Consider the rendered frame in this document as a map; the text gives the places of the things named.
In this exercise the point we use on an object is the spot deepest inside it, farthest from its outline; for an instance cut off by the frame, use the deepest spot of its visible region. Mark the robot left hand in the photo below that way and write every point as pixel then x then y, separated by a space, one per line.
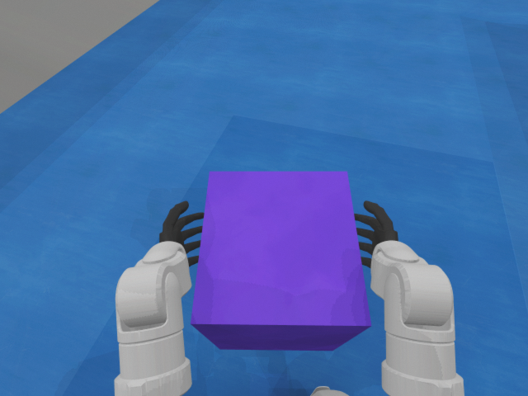
pixel 172 227

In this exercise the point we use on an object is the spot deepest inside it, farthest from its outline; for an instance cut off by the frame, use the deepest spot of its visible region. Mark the carton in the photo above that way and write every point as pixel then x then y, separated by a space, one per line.
pixel 279 265

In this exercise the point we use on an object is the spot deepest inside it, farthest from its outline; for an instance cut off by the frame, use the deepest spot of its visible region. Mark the robot right forearm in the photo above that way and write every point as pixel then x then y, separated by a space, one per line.
pixel 419 321

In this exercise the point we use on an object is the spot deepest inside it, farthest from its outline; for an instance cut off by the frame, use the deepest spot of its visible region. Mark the robot left forearm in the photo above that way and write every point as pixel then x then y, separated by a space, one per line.
pixel 149 320

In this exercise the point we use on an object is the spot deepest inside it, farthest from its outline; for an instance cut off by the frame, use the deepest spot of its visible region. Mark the robot right hand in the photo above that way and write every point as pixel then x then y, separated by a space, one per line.
pixel 382 226

